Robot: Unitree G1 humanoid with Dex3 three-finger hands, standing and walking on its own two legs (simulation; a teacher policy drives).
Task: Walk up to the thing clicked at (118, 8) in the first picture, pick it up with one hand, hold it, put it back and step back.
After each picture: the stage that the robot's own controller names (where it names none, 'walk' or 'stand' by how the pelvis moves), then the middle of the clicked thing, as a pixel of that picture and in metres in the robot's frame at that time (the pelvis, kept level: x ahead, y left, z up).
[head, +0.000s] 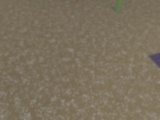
stand; (118, 3) +2.26 -0.59 -0.66
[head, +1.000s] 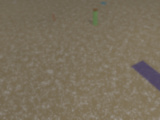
walk; (95, 17) +2.16 -0.07 -0.62
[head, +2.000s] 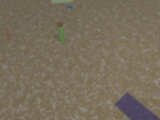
walk; (61, 32) +1.51 +0.32 -0.65
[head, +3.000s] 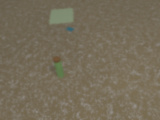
walk; (58, 67) +1.02 +0.30 -0.65
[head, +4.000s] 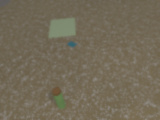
walk; (59, 98) +0.66 +0.27 -0.65
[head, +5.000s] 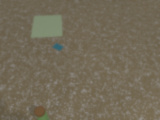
walk; (42, 117) +0.44 +0.27 -0.62
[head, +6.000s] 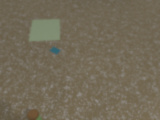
stand; out of the picture +0.44 +0.32 -0.62
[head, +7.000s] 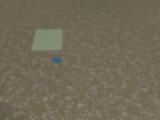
stand; out of the picture +0.41 +0.32 -0.65
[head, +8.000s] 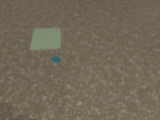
stand; out of the picture +0.41 +0.33 -0.66
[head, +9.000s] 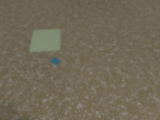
stand; out of the picture +0.39 +0.33 -0.66
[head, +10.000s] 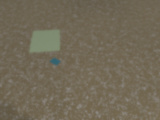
stand; out of the picture +0.39 +0.34 -0.66
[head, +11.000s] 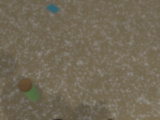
go down; (30, 91) +0.43 +0.31 -0.49
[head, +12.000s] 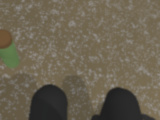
go down; (7, 51) +0.47 +0.33 -0.26
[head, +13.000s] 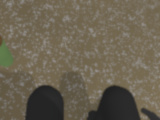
go down; out of the picture +0.46 +0.34 -0.27
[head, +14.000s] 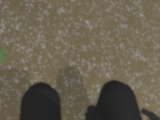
close in; out of the picture +0.47 +0.34 -0.26
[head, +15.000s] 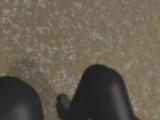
close in; out of the picture +0.45 +0.38 -0.17
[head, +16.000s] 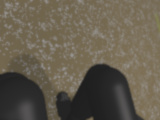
lift; out of the picture +0.42 +0.36 -0.16
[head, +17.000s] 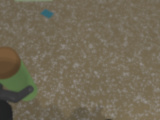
lift; (18, 79) +0.34 +0.20 +0.03
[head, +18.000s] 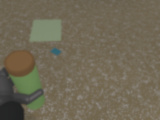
hold; (29, 84) +0.33 +0.18 +0.06
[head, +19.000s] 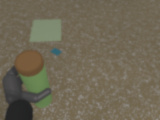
hold; (37, 83) +0.34 +0.16 +0.05
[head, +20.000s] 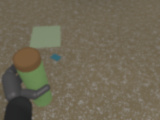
crouch; (36, 81) +0.35 +0.16 +0.07
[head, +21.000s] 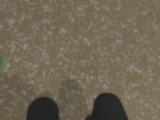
crouch; out of the picture +0.42 +0.29 -0.05
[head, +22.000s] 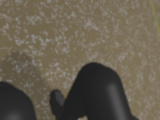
lower; out of the picture +0.44 +0.35 -0.18
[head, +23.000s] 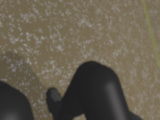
lower; out of the picture +0.44 +0.38 -0.17
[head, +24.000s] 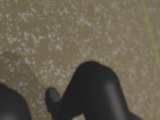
lower; out of the picture +0.45 +0.39 -0.17
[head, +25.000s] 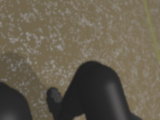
lower; out of the picture +0.44 +0.38 -0.17
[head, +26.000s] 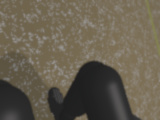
loosen; out of the picture +0.44 +0.38 -0.17
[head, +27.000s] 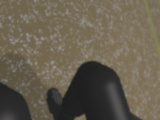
withdraw; out of the picture +0.45 +0.38 -0.17
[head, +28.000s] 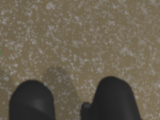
walk; out of the picture +0.46 +0.33 -0.22
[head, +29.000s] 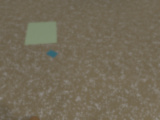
stand; out of the picture +0.42 +0.28 -0.58
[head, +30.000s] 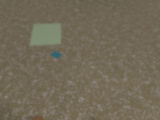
stand; out of the picture +0.42 +0.28 -0.60
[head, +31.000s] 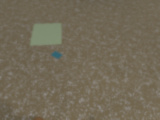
stand; out of the picture +0.41 +0.27 -0.60
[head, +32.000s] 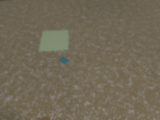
stand; out of the picture +0.44 +0.28 -0.65
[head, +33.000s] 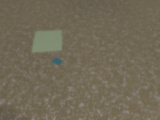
stand; out of the picture +0.41 +0.30 -0.66
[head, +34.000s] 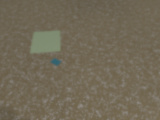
walk; out of the picture +0.40 +0.30 -0.66
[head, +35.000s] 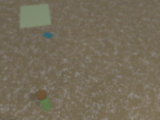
walk; (44, 101) +0.52 +0.28 -0.64
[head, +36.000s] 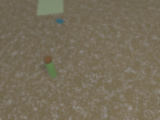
walk; (50, 67) +0.85 +0.36 -0.63
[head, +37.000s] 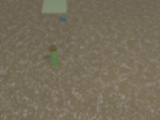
stand; (54, 56) +1.07 +0.27 -0.64
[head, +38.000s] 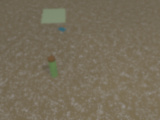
stand; (53, 67) +1.03 +0.30 -0.66
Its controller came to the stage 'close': yes
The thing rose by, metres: 0.70
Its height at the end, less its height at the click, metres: +0.00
